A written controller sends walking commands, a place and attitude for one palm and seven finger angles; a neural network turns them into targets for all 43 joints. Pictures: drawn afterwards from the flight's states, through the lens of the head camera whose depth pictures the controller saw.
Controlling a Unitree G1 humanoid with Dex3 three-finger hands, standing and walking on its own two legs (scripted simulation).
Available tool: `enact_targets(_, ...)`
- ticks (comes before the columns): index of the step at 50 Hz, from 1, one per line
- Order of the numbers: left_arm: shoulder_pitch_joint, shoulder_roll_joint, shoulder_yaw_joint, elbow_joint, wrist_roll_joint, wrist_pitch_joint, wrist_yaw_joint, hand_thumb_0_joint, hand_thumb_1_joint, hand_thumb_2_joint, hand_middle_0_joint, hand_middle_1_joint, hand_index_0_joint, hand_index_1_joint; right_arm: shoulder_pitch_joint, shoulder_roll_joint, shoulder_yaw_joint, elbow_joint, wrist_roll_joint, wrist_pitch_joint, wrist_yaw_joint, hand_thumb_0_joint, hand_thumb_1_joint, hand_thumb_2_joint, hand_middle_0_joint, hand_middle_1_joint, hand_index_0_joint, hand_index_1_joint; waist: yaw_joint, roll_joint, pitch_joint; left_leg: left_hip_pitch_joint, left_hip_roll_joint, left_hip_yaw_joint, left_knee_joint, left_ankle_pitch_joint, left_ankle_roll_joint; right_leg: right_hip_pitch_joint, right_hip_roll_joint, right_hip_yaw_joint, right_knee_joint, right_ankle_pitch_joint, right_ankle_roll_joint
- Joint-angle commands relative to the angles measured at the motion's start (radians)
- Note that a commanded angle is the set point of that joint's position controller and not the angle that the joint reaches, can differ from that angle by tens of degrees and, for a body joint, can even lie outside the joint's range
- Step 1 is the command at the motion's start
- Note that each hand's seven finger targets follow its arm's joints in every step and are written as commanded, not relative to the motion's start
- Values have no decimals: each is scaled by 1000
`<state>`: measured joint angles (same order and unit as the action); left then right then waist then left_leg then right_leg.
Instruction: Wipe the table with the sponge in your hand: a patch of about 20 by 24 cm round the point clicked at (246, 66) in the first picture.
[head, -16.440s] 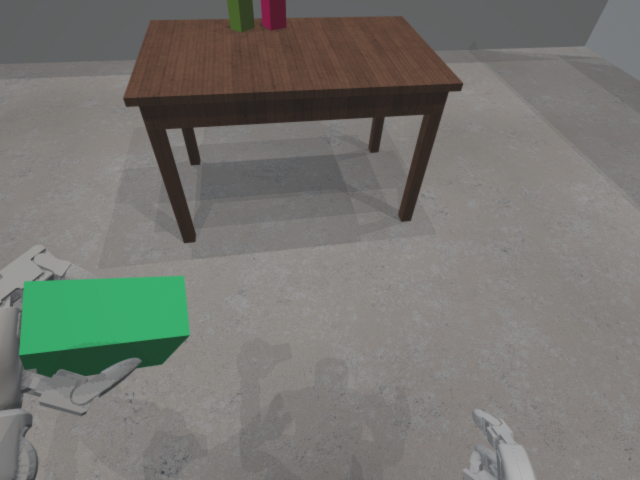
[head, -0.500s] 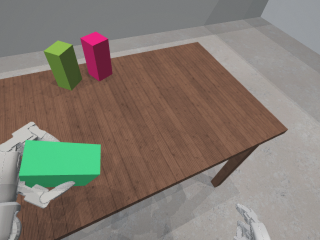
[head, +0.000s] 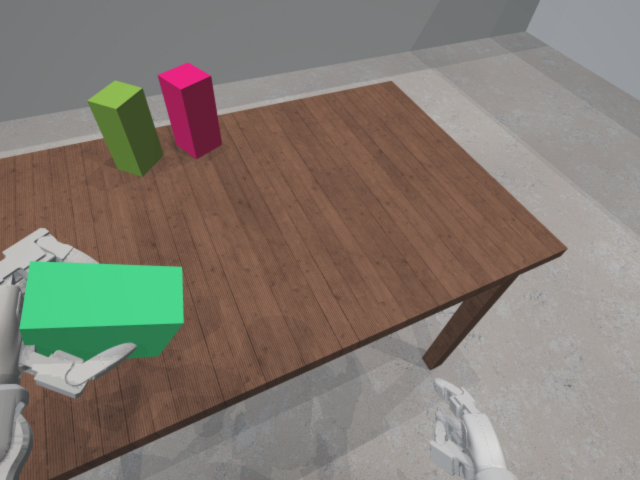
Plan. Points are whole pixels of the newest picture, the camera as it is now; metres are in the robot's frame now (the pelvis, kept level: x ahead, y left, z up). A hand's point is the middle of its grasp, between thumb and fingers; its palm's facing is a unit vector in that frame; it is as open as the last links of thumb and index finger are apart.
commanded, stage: shuffle to correct the standing spot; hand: left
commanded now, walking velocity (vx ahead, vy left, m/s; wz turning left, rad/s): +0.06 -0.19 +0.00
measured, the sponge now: (127, 316) +0.24 +0.22 +0.11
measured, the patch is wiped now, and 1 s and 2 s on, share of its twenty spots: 0.00 0.00 0.00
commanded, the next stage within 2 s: come to a stop and stand still in 0.68 s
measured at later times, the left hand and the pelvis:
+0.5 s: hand (140, 353) +0.20 +0.18 +0.14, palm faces +0.33 -0.89 -0.32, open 10.0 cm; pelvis -0.02 -0.06 -0.01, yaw +1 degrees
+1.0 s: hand (156, 306) +0.23 +0.18 +0.16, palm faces +0.30 -0.87 -0.39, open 10.0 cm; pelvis +0.02 -0.06 +0.00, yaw +1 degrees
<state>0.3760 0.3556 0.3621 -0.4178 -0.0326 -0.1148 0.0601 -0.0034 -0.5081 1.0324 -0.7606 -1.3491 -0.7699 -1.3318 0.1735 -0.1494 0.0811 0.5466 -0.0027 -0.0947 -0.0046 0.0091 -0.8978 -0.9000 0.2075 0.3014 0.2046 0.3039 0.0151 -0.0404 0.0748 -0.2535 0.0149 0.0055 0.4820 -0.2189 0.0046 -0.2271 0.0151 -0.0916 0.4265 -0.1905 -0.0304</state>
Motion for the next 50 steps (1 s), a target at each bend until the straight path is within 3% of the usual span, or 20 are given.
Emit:
enact_targets(1, -25, 221, 116, -417, -36, -114, 31, 0, 100, 1300, -1200, -1600, -1200, -1600, -68, -165, -80, -163, 2, -72, -28, 0, -900, -900, 200, 300, 200, 300, -10, 191, -231, -2, 101, -76, -100, 3, 18, 113, -106, 74, -67, 64, 0)
enact_targets(2, -12, 226, 123, -429, -37, -118, 36, 0, 100, 1300, -1200, -1600, -1200, -1600, -64, -163, -81, -161, 3, -73, -30, 0, -900, -900, 200, 300, 200, 300, -12, 207, -223, -17, 100, -77, -100, -31, 17, 105, -107, 76, -71, 36, -3)
enact_targets(3, 18, 294, 177, -414, -38, -119, 43, 0, 100, 1300, -1200, -1600, -1200, -1600, -69, -167, -81, -155, 11, -70, -36, 0, -900, -900, 200, 300, 200, 300, -10, 207, -217, -14, 101, -82, -110, -80, 17, 90, -102, 75, -78, -13, -1)
enact_targets(4, 22, 235, 147, -410, -43, -120, 45, 0, 100, 1300, -1200, -1600, -1200, -1600, -61, -154, -76, -154, 4, -67, -40, 0, -900, -900, 200, 300, 200, 300, -13, 181, -203, -41, 103, -79, -102, -103, 21, 88, -100, 73, -89, -24, -4)
enact_targets(8, 22, 242, 165, -289, -60, -103, 55, 0, 100, 1300, -1200, -1600, -1200, -1600, -37, -174, -90, -129, 24, -63, -59, 0, -900, -900, 200, 300, 200, 300, -31, 125, -157, 1, 84, -59, -10, -180, 14, -60, -125, 135, -157, -178, -25)
enact_targets(9, 11, 191, 127, -266, -65, -96, 51, 0, 100, 1300, -1200, -1600, -1200, -1600, -21, -170, -90, -127, 23, -59, -63, 0, -900, -900, 200, 300, 200, 300, -36, 81, -150, -2, 78, -49, 24, -199, 15, -85, -128, 131, -164, -224, -28)
enact_targets(12, -15, 184, 107, -194, -75, -63, 42, 0, 100, 1300, -1200, -1600, -1200, -1600, -16, -176, -90, -121, 30, -60, -69, 0, -900, -900, 200, 300, 200, 300, -40, -59, -120, 27, 50, -6, 196, -195, 14, -215, -174, 184, -228, -355, -50)
enact_targets(17, -65, 176, 63, -246, -69, -63, 37, 0, 100, 1300, -1200, -1600, -1200, -1600, -53, -183, -82, -124, 26, -69, -63, 0, -900, -900, 200, 300, 200, 300, -37, 33, -121, -5, 76, -43, 81, -178, 34, -149, -134, 139, -148, -300, -38)
enact_targets(18, -76, 214, 81, -282, -63, -70, 42, 0, 100, 1300, -1200, -1600, -1200, -1600, -72, -186, -82, -125, 30, -69, -63, 0, -900, -900, 200, 300, 200, 300, -35, 106, -114, -1, 95, -76, 14, -214, 43, -144, -113, 123, -123, -309, -27)
enact_targets(20, -91, 198, 68, -337, -48, -84, 44, 0, 100, 1300, -1200, -1600, -1200, -1600, -74, -190, -83, -135, 21, -75, -60, 0, -900, -900, 200, 300, 200, 300, -25, 207, -84, -117, 122, -140, -86, -353, 57, -63, -69, 108, -92, -281, -7)
enact_targets(21, -91, 199, 72, -343, -42, -85, 46, 0, 100, 1300, -1200, -1600, -1200, -1600, -71, -185, -82, -132, 19, -79, -58, 0, -900, -900, 200, 300, 200, 300, -23, 223, -66, -153, 115, -125, -85, -374, 54, -41, -65, 116, -101, -272, -7)
enact_targets(23, -91, 265, 121, -374, -38, -92, 54, 0, 100, 1300, -1200, -1600, -1200, -1600, -59, -182, -85, -122, 22, -83, -59, 0, -900, -900, 200, 300, 200, 300, -26, 193, -83, -117, 87, -84, -14, -310, 43, -47, -91, 152, -139, -293, -26)
enact_targets(25, -83, 227, 101, -350, -43, -89, 57, 0, 100, 1300, -1200, -1600, -1200, -1600, -44, -171, -80, -119, 16, -88, -60, 0, -900, -900, 200, 300, 200, 300, -22, 108, -100, -88, 62, -48, 88, -231, 34, -63, -125, 189, -165, -290, -52)
enact_targets(28, -43, 234, 121, -292, -63, -80, 62, 0, 100, 1300, -1200, -1600, -1200, -1600, -28, -169, -76, -99, 24, -91, -61, 0, -900, -900, 200, 300, 200, 300, -30, 59, -165, 0, 51, -14, 182, -118, 29, -83, -182, 235, -174, -231, -90)
enact_targets(32, -37, 199, 105, -238, -82, -71, 43, 0, 100, 1300, -1200, -1600, -1200, -1600, -40, -172, -76, -104, 23, -78, -59, 0, -900, -900, 200, 300, 200, 300, -31, 24, -160, -13, 73, -34, 95, -77, 35, -26, -149, 186, -126, -114, -60)
enact_targets(34, -40, 174, 76, -240, -79, -71, 33, 0, 100, 1300, -1200, -1600, -1200, -1600, -59, -175, -75, -112, 23, -71, -59, 0, -900, -900, 200, 300, 200, 300, -31, 116, -126, 9, 106, -90, 8, -115, 54, -67, -106, 145, -85, -133, -38)
enact_targets(36, -64, 187, 80, -259, -69, -75, 25, 0, 100, 1300, -1200, -1600, -1200, -1600, -67, -169, -69, -117, 22, -74, -57, 0, -900, -900, 200, 300, 200, 300, -28, 127, -107, -45, 109, -101, -19, -112, 59, -5, -83, 142, -93, -60, -20)
enact_targets(40, -76, 197, 83, -290, -67, -77, 24, 0, 100, 1300, -1200, -1600, -1200, -1600, -58, -172, -76, -113, 24, -76, -55, 0, -900, -900, 200, 300, 200, 300, -26, 72, -162, -7, 88, -55, 39, 67, 46, 81, -111, 147, -77, 161, -28)
enact_targets(44, -12, 207, 106, -297, -71, -78, 27, 0, 100, 1300, -1200, -1600, -1200, -1600, -63, -177, -79, -112, 26, -75, -43, 0, -900, -900, 200, 300, 200, 300, -22, 132, -228, 46, 93, -58, 35, 293, 38, 162, -127, 119, -36, 443, 10)
enact_targets(50, 70, 208, 129, -296, -77, -76, 32, 0, 100, 1300, -1200, -1600, -1200, -1600, -70, -182, -89, -127, 33, -57, -43, 0, -900, -900, 200, 300, 200, 300, -17, 80, -246, 54, 92, -67, 5, 321, 33, 206, -137, 111, -52, 494, 27)
